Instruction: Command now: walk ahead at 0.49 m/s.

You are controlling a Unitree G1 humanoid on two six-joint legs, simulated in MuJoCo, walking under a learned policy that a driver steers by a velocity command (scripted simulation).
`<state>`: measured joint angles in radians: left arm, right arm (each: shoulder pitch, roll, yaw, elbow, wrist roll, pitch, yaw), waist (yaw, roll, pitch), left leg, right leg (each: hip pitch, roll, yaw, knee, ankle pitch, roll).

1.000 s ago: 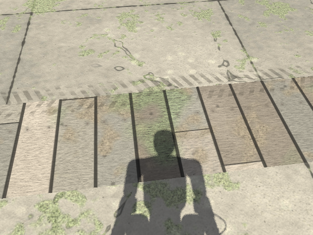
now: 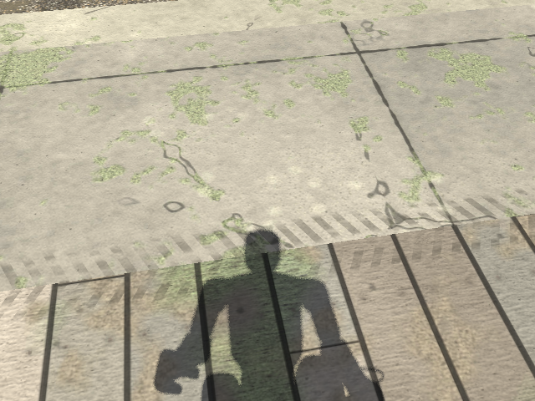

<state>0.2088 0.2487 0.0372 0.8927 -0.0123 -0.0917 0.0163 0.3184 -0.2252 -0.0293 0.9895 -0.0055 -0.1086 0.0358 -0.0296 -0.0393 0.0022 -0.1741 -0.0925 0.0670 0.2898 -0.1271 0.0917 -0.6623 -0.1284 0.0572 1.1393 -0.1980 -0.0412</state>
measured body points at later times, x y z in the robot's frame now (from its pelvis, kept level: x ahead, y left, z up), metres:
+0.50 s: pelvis +0.27 -0.07 +0.00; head +0.28 -0.07 +0.45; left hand +0.27 +0.21 -0.12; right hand +0.42 -0.32 -0.13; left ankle +0.26 +0.10 -0.65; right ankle +0.29 -0.16 -0.74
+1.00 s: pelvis +0.49 +0.08 -0.01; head +0.52 +0.11 +0.44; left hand +0.48 +0.39 -0.12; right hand +0.71 -0.11 -0.12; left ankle +0.49 +0.15 -0.74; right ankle +0.55 -0.10 -0.65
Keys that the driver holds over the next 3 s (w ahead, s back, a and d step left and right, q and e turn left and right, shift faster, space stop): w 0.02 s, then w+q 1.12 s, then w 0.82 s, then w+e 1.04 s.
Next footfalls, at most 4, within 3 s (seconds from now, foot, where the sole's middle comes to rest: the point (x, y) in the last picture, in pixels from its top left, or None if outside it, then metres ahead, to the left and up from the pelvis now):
0.28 right None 0.33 -0.16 -0.78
0.82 left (204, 399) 0.53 0.17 -0.78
1.34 right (209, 278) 0.88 0.17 -0.78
1.88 left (86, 268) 0.93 0.54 -0.78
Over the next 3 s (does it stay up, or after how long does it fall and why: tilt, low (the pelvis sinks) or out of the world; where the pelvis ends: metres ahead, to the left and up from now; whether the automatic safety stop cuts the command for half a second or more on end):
stays up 1.40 0.68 -0.02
